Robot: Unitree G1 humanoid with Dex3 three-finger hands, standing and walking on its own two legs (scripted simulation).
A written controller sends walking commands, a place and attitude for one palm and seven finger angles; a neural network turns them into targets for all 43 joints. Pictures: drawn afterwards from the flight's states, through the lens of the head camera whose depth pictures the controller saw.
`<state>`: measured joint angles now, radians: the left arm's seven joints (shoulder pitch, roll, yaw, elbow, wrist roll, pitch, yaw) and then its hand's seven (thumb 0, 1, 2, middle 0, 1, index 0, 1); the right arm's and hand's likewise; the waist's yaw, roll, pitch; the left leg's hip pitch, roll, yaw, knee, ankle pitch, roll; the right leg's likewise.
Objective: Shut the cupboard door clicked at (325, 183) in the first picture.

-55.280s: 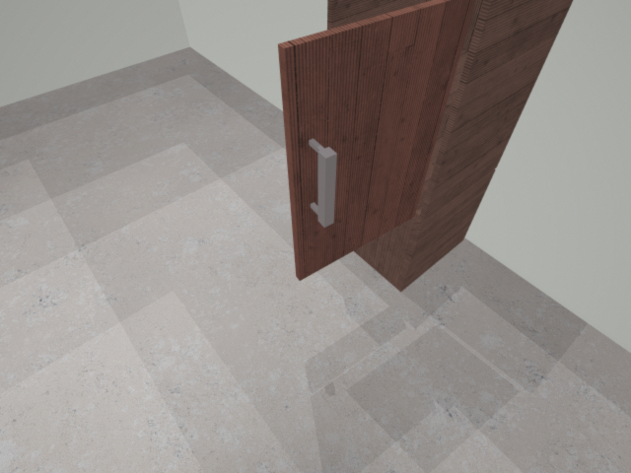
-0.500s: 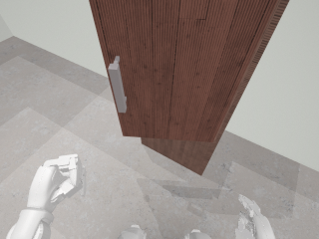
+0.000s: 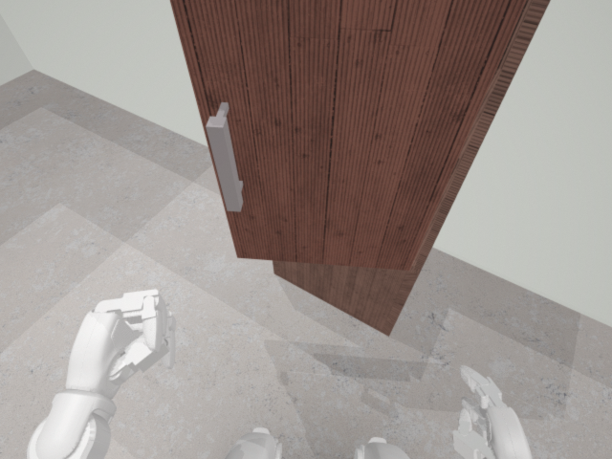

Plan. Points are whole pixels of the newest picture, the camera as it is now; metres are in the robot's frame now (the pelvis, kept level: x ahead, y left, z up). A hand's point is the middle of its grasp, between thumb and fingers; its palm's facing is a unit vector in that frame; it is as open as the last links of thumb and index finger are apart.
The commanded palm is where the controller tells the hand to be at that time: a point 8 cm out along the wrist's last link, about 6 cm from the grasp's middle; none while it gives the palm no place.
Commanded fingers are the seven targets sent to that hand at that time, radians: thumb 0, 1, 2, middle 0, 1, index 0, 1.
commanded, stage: bring the fist close to the handle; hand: left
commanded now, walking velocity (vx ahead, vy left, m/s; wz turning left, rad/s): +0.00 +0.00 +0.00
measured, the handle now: (229, 160) +0.54 +0.16 +0.07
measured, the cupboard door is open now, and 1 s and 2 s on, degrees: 26 26 19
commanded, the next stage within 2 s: push the door shut along its arc in 1.28 s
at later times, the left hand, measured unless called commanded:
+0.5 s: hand (220, 254) +0.35 +0.14 +0.07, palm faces -0.05 -1.00 -0.03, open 3.1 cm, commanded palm +0.34 +0.20 +0.07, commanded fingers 0.00 0.90 0.90 -1.30 -1.50 -1.30 -1.50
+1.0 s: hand (254, 195) +0.46 +0.11 +0.07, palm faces -0.03 -1.00 -0.02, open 3.1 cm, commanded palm +0.42 +0.17 +0.07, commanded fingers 0.00 0.90 0.90 -1.30 -1.50 -1.30 -1.50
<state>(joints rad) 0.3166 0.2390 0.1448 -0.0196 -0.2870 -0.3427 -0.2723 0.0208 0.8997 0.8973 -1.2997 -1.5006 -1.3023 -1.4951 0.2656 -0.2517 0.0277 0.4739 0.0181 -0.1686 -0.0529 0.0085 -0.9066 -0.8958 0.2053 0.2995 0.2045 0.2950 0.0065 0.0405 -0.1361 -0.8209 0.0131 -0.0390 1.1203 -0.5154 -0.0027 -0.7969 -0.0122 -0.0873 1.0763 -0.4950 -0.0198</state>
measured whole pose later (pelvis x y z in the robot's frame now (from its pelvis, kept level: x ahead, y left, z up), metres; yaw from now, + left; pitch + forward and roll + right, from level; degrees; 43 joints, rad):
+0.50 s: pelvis +0.00 +0.00 +0.01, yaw -1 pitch +14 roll +0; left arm -0.18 0.20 0.11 0.38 -0.18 -0.32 -0.13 0.02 0.90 0.90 -1.30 -1.50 -1.30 -1.49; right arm 0.28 -0.25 0.02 0.56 0.01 -0.10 -0.03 0.01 -0.91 -0.90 0.21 0.30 0.20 0.30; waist -0.03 0.03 -0.12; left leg -0.80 0.01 0.00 1.05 -0.48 0.00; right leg -0.80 -0.02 -0.05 1.03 -0.47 -0.01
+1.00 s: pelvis +0.00 +0.00 +0.00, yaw -2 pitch +18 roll +0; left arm -0.66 0.24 0.24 0.92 -0.11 -0.42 -0.08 0.02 0.90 0.90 -1.30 -1.50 -1.30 -1.49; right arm 0.32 -0.25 0.00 0.62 -0.01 -0.03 0.00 0.00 -0.91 -0.90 0.20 0.30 0.20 0.29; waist -0.10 0.02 -0.13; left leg -0.90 0.02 0.01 1.06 -0.47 0.00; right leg -0.91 -0.01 -0.03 1.05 -0.45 -0.02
